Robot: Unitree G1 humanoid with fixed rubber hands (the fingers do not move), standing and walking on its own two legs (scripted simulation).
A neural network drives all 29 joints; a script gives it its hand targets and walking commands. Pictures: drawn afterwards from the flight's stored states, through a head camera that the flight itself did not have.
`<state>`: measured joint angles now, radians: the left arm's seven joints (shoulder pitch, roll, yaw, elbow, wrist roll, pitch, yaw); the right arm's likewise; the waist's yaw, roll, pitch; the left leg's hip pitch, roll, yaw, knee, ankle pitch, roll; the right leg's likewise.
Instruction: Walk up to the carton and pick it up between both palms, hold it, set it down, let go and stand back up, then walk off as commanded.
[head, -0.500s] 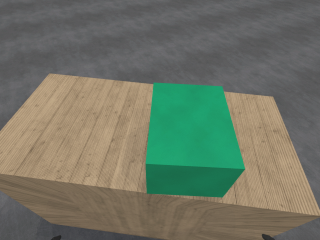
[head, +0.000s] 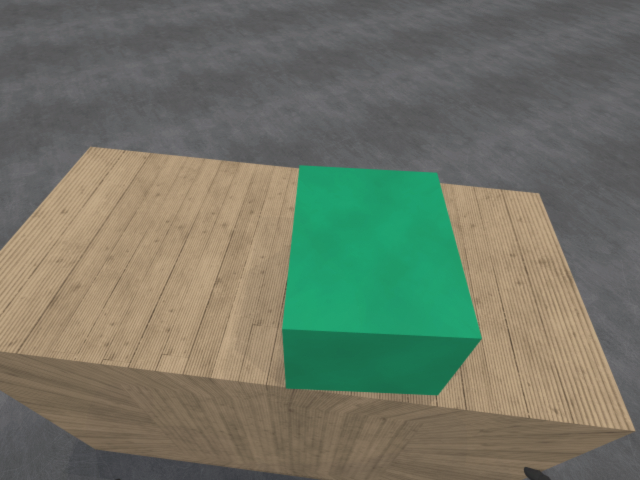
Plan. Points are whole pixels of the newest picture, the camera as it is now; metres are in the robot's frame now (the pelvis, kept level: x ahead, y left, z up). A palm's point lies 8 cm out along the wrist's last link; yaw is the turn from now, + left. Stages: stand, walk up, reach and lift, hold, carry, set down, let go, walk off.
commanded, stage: walk up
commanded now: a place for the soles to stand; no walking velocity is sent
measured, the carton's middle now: (365, 274) +0.41 -0.06 -0.01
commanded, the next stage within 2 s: none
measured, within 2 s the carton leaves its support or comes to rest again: neither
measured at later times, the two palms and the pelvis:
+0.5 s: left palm out of the picture +0.07 +0.31 -0.13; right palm out of the picture +0.08 -0.28 -0.07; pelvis -0.01 +0.03 +0.01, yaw -2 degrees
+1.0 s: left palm out of the picture +0.07 +0.30 -0.12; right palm out of the picture +0.07 -0.29 -0.10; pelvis +0.00 +0.00 +0.00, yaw -1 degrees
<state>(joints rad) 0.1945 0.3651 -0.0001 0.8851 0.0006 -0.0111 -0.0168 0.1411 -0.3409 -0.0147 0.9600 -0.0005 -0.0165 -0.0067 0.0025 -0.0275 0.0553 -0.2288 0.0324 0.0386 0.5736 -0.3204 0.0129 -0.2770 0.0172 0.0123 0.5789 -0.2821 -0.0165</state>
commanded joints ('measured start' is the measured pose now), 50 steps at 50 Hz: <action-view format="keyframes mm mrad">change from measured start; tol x32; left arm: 1 61 257 104 -42 42 -22 2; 50 -29 200 60 -47 13 -28 13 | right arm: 1 -73 -261 -100 -105 -9 -5 -14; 50 51 -236 -71 -9 -18 -38 -5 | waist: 1 13 -64 -65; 50 -53 -22 -84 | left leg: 1 -55 82 -8 134 74 58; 19 62 375 -390 -306 -73 252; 29 300 210 -161 -191 483 94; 42 -161 6 -63 146 -199 14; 50 182 77 -103 -187 94 33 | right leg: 1 86 -168 308 -212 326 -69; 11 218 -232 378 -226 538 -114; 20 -178 1 106 330 -233 0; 39 134 -85 155 -235 64 -50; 44 -81 -251 443 -405 -404 -159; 50 -95 -132 226 -194 126 -52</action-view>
